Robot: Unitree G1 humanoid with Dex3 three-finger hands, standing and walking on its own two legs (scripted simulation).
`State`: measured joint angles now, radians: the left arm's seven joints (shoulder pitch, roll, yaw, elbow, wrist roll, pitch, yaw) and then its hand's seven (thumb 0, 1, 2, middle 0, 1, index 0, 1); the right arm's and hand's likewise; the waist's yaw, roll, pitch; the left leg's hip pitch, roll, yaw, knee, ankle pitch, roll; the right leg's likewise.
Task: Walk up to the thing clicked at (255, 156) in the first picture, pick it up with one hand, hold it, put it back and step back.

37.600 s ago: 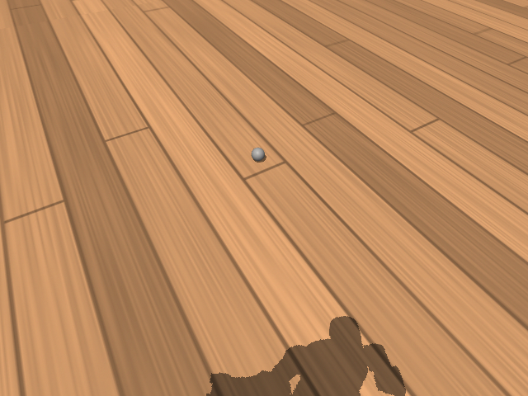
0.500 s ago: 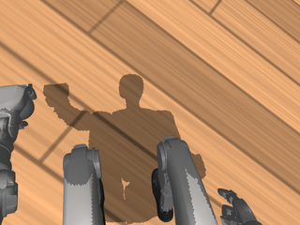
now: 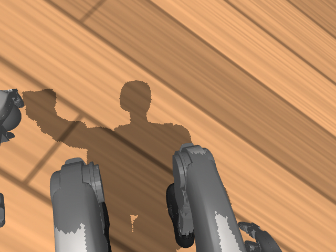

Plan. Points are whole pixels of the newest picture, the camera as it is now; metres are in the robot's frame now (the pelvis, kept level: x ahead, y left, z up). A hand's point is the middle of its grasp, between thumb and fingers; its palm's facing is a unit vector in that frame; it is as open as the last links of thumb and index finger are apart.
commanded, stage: crouch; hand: left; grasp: from above
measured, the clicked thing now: (1, 116) +0.44 +0.34 -0.17
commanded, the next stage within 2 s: lower in 0.10 s
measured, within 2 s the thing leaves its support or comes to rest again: neither
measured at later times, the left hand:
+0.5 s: hand (10, 127) +0.42 +0.33 -0.21, palm faces -0.49 -0.11 -0.87, open 9.3 cm
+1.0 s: hand (19, 128) +0.43 +0.33 -0.26, palm faces -0.48 -0.13 -0.87, open 9.3 cm
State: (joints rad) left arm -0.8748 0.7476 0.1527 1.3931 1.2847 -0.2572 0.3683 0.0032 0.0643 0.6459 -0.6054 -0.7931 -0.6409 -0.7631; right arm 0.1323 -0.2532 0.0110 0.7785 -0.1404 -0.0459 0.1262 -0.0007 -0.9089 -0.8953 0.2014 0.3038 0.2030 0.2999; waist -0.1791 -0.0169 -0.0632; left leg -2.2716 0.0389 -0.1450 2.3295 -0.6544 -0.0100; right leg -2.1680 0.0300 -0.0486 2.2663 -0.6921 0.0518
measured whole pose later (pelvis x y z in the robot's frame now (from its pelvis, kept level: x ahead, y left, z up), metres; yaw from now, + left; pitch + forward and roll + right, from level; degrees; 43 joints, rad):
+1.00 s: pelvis +0.01 +0.00 -0.05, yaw -4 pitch +30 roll -10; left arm -0.90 0.90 0.23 1.58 1.34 -0.31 0.50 0.00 0.04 0.67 -0.63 -0.78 -0.67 -0.75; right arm 0.07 -0.27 0.12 0.77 -0.25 -0.09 0.16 0.00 -0.90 -0.89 0.20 0.30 0.20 0.30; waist -0.25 -0.09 0.05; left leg -2.38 0.03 -0.23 2.53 -0.70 -0.03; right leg -2.26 0.06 -0.10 2.43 -0.71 0.06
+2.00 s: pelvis +0.01 +0.01 -0.06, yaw -7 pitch +26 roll -13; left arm -0.88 0.98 0.22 1.67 1.33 -0.31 0.61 0.00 0.02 0.67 -0.65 -0.76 -0.69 -0.74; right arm 0.02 -0.30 0.22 0.75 -0.31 -0.17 0.22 0.00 -0.90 -0.89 0.20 0.30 0.20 0.30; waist -0.29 -0.15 0.11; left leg -2.37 0.03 -0.28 2.60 -0.72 -0.02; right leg -2.23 0.08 -0.13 2.45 -0.71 0.07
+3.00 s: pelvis +0.01 +0.01 -0.06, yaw -7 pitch +25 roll -13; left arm -0.90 1.00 0.21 1.69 1.32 -0.31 0.61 0.00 -0.48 0.97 -0.10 -0.98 -0.10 -0.98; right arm 0.03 -0.32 0.24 0.73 -0.31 -0.20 0.24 0.00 -0.89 -0.89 0.20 0.30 0.20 0.30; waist -0.30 -0.15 0.12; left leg -2.36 0.03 -0.29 2.60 -0.71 -0.02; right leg -2.23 0.09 -0.14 2.44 -0.70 0.07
